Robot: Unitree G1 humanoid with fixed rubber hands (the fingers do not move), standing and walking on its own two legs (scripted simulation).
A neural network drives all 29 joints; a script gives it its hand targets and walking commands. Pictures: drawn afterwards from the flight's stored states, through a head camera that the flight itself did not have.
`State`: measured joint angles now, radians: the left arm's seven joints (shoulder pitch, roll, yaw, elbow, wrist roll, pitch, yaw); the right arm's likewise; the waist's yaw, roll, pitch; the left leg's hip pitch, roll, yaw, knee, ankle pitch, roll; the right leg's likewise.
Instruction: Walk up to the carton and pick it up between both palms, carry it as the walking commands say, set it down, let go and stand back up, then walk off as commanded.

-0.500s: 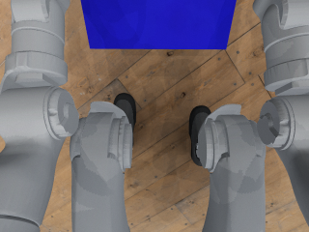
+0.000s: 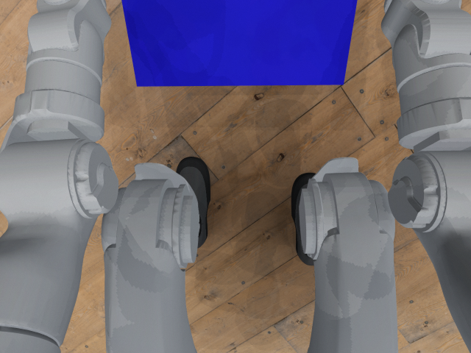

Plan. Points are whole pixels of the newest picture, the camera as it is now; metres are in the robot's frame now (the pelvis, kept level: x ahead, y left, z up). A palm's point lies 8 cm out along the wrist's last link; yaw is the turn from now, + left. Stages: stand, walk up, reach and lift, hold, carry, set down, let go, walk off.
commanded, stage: set down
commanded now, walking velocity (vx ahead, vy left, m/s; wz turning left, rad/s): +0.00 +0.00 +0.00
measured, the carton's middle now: out of the picture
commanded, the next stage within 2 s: none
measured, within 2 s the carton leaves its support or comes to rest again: rests again in 1.44 s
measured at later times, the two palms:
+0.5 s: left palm out of the picture +0.56 +0.20 -0.16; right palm out of the picture +0.55 -0.17 -0.17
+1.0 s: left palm out of the picture +0.56 +0.20 -0.17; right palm out of the picture +0.55 -0.17 -0.18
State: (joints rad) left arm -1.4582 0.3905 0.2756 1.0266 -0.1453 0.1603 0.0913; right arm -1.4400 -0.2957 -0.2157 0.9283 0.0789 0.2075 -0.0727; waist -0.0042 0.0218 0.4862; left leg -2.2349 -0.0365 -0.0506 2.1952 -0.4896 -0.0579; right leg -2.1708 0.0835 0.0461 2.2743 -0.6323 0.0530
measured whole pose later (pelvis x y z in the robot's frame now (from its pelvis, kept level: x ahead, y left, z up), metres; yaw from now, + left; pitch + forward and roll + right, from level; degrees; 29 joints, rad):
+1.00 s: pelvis +0.03 +0.00 +0.00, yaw +0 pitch +38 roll +1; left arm -1.37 0.34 0.34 1.08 -0.06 0.09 0.04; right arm -1.32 -0.25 -0.28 0.96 0.02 0.12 -0.04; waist 0.00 0.01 0.30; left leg -2.32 -0.02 -0.05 2.23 -0.57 -0.06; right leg -2.26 0.08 0.05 2.30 -0.71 0.05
